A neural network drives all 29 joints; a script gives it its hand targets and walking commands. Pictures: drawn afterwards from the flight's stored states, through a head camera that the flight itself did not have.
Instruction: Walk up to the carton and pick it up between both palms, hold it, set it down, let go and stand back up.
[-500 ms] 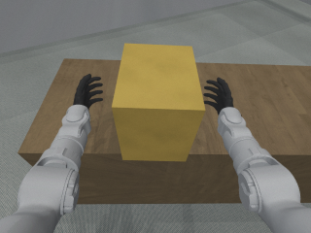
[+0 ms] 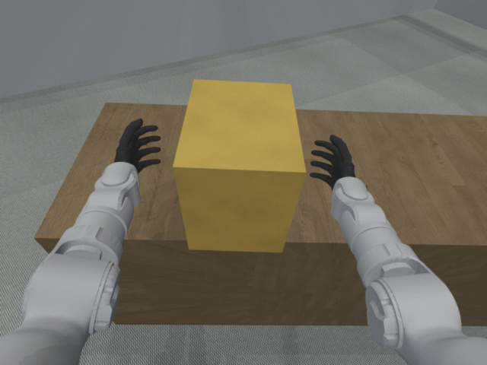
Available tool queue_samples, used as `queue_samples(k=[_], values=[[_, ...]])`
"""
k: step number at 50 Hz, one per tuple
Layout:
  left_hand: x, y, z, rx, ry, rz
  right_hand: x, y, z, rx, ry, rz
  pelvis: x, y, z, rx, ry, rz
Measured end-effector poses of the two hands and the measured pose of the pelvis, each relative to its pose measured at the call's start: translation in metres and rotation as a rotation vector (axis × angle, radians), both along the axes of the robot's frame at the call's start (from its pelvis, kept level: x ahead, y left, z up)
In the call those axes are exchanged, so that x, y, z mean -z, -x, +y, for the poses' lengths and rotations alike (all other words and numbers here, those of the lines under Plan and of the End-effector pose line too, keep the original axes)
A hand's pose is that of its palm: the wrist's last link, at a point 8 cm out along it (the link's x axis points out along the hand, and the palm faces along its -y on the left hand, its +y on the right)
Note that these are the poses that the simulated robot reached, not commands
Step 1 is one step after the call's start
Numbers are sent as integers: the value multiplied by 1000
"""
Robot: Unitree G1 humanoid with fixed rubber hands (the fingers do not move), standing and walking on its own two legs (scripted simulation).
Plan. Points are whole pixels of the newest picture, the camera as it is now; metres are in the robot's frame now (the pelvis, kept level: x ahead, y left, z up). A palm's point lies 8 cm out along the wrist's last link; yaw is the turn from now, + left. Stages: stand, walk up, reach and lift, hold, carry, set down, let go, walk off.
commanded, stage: set down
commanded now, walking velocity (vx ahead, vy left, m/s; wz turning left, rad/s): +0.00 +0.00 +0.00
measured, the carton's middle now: (239, 168) +0.51 +0.01 +0.01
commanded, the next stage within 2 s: none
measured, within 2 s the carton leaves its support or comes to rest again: neither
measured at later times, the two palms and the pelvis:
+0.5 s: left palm (119, 179) +0.40 +0.21 +0.09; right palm (343, 190) +0.38 -0.17 +0.08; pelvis +0.03 -0.01 +0.01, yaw +0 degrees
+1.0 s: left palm (114, 228) +0.34 +0.22 +0.04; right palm (352, 234) +0.33 -0.18 +0.04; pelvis +0.04 +0.00 +0.01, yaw -1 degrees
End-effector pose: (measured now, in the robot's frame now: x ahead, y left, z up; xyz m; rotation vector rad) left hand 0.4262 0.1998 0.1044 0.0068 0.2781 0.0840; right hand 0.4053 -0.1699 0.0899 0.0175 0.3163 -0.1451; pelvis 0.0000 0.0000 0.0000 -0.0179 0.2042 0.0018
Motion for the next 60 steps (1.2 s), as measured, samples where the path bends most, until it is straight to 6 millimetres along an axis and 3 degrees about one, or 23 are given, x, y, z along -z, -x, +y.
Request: queue_samples(k=[19, 24, 31, 38, 43, 53, 60], values=[[-3, 5, 11, -3, 9, -21, -11, 2, 1, 19, -13, -22, -11, -19, -8, 6, -5, -96], [6, 20, 12, 18, -15, -40, 0, 17, 1, 20, -10, -44, -14, -26, -7, 5, -3, -140], [34, 47, 17, -5, 3, 11, 32, 45, -8, 35, -24, 8, -15, -31, -5, 11, -2, -180], [45, 64, 20, 14, -4, -22, 34, 60, -16, 28, -12, -57, -13, -35, -2, 11, -1, -167], [59, 77, 20, 27, -5, 14, 46, 71, -16, 14, -6, -25, -14, -38, 0, 16, -3, -183], [68, 93, 19, 30, -12, -21, 61, 86, -12, 12, -9, -18, -14, -42, 3, 18, 1, -191], [89, 113, 23, 12, -4, 20, 78, 105, -10, 3, -3, 11, -13, -41, 3, 20, 0, -205]])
